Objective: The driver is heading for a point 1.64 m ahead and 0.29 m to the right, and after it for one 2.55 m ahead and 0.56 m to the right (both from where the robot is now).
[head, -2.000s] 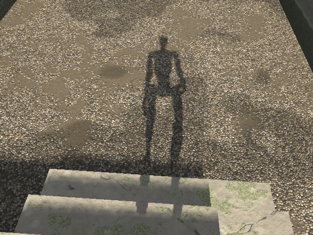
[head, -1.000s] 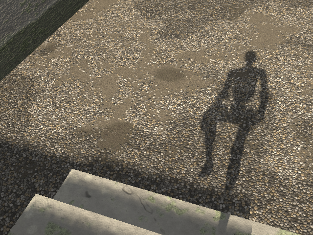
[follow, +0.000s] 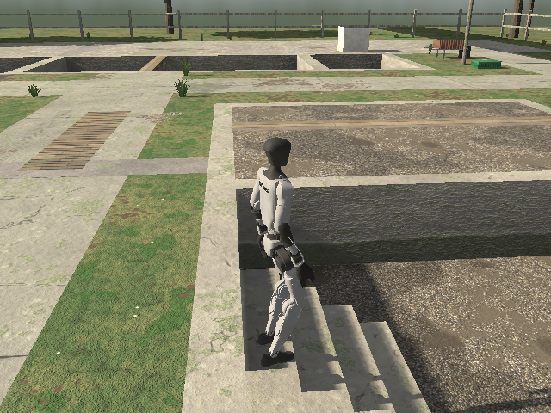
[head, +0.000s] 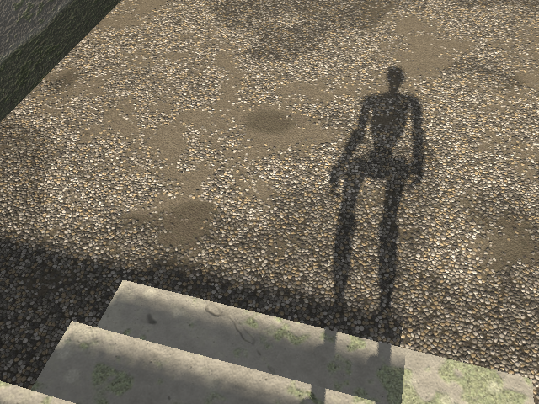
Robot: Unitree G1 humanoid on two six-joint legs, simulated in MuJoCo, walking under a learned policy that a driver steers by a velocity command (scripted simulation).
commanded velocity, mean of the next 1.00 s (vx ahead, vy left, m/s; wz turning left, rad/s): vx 0.06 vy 0.00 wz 0.00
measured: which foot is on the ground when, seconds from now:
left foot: down 0.00-1.00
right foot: down 0.00-1.00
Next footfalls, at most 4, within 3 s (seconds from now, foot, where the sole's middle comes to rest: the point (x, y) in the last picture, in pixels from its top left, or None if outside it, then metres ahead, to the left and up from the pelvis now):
2.30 right None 0.00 -0.14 -0.76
2.66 left None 0.30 0.00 -0.94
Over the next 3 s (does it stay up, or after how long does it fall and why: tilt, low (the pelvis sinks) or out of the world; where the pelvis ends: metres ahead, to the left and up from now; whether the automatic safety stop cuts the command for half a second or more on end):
stays up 0.36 -0.11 -0.24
